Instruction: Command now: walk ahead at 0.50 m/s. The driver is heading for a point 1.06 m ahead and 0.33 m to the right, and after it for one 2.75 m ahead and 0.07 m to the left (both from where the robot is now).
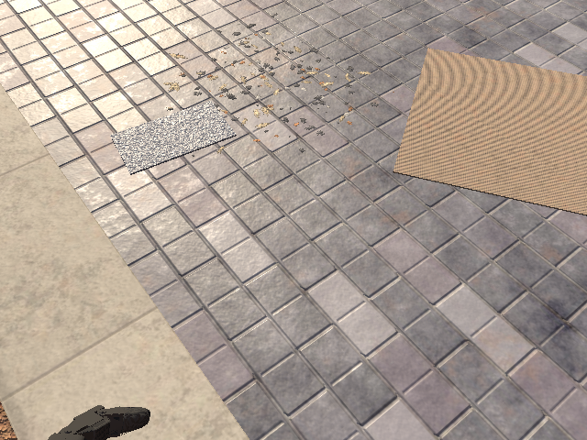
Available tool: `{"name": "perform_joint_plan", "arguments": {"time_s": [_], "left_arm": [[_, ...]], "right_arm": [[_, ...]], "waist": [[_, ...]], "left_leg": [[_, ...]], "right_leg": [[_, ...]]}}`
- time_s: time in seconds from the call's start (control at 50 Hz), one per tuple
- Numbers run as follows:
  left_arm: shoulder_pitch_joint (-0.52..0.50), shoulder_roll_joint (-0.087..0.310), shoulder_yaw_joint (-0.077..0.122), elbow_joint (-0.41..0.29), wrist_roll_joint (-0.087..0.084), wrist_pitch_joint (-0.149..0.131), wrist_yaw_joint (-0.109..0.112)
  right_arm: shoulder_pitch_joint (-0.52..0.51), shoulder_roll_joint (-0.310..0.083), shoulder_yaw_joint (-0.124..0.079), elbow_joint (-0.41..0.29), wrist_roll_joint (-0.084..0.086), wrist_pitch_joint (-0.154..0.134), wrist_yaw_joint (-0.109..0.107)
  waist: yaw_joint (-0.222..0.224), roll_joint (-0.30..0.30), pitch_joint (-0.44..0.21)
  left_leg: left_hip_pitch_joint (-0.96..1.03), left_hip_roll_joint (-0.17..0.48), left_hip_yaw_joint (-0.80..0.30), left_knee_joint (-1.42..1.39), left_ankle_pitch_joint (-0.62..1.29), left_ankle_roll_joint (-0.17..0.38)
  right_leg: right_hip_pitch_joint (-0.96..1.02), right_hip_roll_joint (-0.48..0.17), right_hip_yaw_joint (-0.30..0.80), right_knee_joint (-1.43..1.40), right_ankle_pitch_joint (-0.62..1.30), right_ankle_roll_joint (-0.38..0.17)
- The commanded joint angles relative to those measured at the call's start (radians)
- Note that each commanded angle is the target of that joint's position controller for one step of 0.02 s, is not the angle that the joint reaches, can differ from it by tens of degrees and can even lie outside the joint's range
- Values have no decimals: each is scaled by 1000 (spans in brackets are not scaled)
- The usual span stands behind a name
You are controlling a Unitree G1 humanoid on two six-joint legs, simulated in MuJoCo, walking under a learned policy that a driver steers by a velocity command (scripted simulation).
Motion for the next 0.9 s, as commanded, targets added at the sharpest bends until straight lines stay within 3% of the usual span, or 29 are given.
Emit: {"name": "perform_joint_plan", "arguments": {"time_s": [0.02, 0.04, 0.06, 0.08, 0.1, 0.12, 0.14, 0.16, 0.18, 0.24, 0.3, 0.38, 0.44, 0.48, 0.54, 0.56, 0.58, 0.6, 0.62, 0.64, 0.66, 0.68, 0.7, 0.72, 0.76, 0.8, 0.9], "left_arm": [[52, 142, 51, -54, 2, -21, -3], [205, 191, 76, -10, 5, -19, 7], [383, 270, 95, 17, 14, -12, 19], [390, 314, 101, 31, 17, -8, 11], [375, 210, 77, 18, 2, -7, 10], [315, 178, 65, 12, 2, -6, 13], [254, 167, 61, 5, 9, -5, 13], [213, 143, 55, 2, 16, -7, 11], [194, 129, 50, 1, 25, -11, 11], [197, 138, 56, 22, 15, -28, 12], [230, 161, 63, 49, 14, -24, 26], [280, 180, 66, 80, 5, -12, 36], [345, 190, 70, 116, -3, 0, 39], [366, 194, 73, 133, -8, 14, 44], [344, 216, 84, 138, -11, 28, 54], [322, 215, 82, 135, -11, 31, 55], [322, 178, 68, 128, -1, 30, 56], [358, 98, 41, 97, 28, 22, 54], [464, 26, 22, 90, -2, 4, 50], [383, 147, 51, 98, -31, -2, 50], [299, 179, 64, 71, -39, -1, 51], [269, 167, 65, 67, -28, 4, 54], [268, 150, 69, 65, -17, 12, 54], [291, 130, 70, 71, -18, 25, 52], [297, 94, 68, 67, -21, 48, 51], [264, 84, 69, 46, -14, 61, 53], [137, 61, 58, 1, -9, 50, 26]], "right_arm": [[-20, -189, -45, -32, 2, 11, -13], [-21, -163, -34, -38, -6, 14, -17], [-6, -105, -9, -67, -35, 10, -21], [131, -4, 17, -73, -16, -14, -10], [51, -121, -6, -60, 4, -30, -2], [-48, -155, -17, -89, 22, -40, 3], [-96, -139, -14, -98, 15, -42, -2], [-119, -131, -17, -101, -1, -38, -4], [-95, -118, -18, -96, -4, -29, -3], [-80, -75, -11, -88, -9, -4, -9], [-180, -62, -7, -119, -18, -2, -11], [-310, -36, 4, -148, -12, -16, 3], [-405, -38, 6, -181, -5, -26, 17], [-442, -48, 3, -202, -3, -34, 28], [-378, -89, -13, -190, -4, -48, 35], [-284, -114, -28, -164, -6, -51, 30], [-130, -166, -53, -123, -14, -53, 20], [29, -249, -73, -107, -29, -48, 9], [56, -263, -75, -89, -28, -36, 13], [26, -163, -51, -98, -19, -34, 12], [-43, -125, -38, -102, -14, -35, 8], [-110, -97, -28, -105, -18, -38, 9], [-155, -74, -24, -102, -24, -42, 10], [-182, -62, -23, -98, -31, -48, 9], [-205, -65, -29, -84, -32, -60, 8], [-201, -86, -38, -67, -33, -66, 3], [-174, -125, -49, -42, -31, -52, -14]], "waist": [[107, 121, -38], [174, 103, -148], [225, -38, -309], [141, -299, -408], [192, -159, -346], [187, -97, -205], [156, -12, -130], [131, 1, -75], [99, -27, -71], [73, -29, -51], [93, -8, -9], [141, -11, 24], [177, -8, 50], [173, -13, 61], [117, -42, 24], [59, -40, -29], [-7, -22, -147], [-41, 134, -323], [6, 373, -434], [-28, 237, -316], [-16, 188, -179], [17, 131, -111], [48, 145, -65], [75, 166, -50], [96, 152, -22], [100, 124, 4], [62, 90, 40]], "left_leg": [[21, 276, -112, 141, 702, 129], [-53, 223, -70, 329, 742, 97], [-266, 152, -21, 662, 425, 58], [-652, -23, -75, 951, -229, 4], [-767, 34, -173, 1045, -242, 11], [-818, 81, -143, 1039, -150, 20], [-787, 128, -114, 995, -62, 17], [-753, 156, -107, 937, -8, 9], [-690, 178, -114, 909, 31, 4], [-658, 190, -98, 828, 81, -24], [-726, 196, -93, 672, 226, -47], [-686, 162, -59, 428, 415, -43], [-682, 139, -51, 334, 425, -34], [-690, 125, -64, 283, 375, -20], [-562, 95, -58, 232, 282, 9], [-415, 71, -32, 197, 279, 29], [-163, 105, -52, 226, 306, 64], [180, 330, -290, 281, 323, 142], [379, 483, -694, 129, 66, 254], [285, 447, -664, 64, -84, 213], [152, 422, -520, 41, -65, 175], [23, 386, -419, 10, 28, 159], [-74, 355, -336, -22, 98, 154], [-139, 331, -267, -54, 143, 146], [-200, 322, -170, -100, 226, 156], [-207, 325, -98, -122, 297, 166], [-157, 297, 68, -135, 375, 147]], "right_leg": [[144, 48, -42, -56, -71, -52], [378, 43, -40, -44, -36, -86], [682, -159, 194, -5, 22, -149], [962, -330, 678, -149, -226, -304], [929, -306, 689, -214, -366, -270], [803, -275, 537, -231, -338, -232], [667, -238, 436, -251, -229, -215], [560, -203, 359, -279, -126, -212], [496, -181, 311, -306, -65, -209], [422, -161, 216, -372, 24, -230], [434, -145, 146, -405, 66, -223], [452, -110, 64, -414, 42, -183], [513, -139, 78, -389, 26, -183], [571, -167, 111, -347, 49, -177], [606, -185, 153, -254, 150, -151], [583, -152, 132, -153, 268, -131], [488, -92, 95, 37, 258, -98], [233, 6, 42, 377, -65, -48], [-68, 121, 67, 635, -604, -8], [-158, 63, 141, 730, -579, -11], [-195, 21, 116, 732, -482, -16], [-156, -19, 101, 704, -401, -9], [-115, -47, 105, 659, -343, -4], [-57, -68, 108, 641, -308, 0], [-40, -79, 97, 623, -271, 11], [-85, -85, 104, 576, -205, 23], [-93, -70, 49, 301, 17, 24]]}}
Keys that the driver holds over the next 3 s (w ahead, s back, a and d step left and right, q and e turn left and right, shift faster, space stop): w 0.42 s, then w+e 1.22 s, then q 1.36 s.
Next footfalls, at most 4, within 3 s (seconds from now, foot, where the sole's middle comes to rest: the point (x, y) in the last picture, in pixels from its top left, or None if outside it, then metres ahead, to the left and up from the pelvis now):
0.04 right None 0.20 -0.12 -0.77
0.58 left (232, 430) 0.50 0.12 -0.77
1.12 right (354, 327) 0.73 -0.19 -0.77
1.60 left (321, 220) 1.07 -0.15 -0.77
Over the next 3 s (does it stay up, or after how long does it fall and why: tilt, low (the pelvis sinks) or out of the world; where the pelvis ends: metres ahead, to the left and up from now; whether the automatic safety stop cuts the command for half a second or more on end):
stays up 1.03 -0.25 0.01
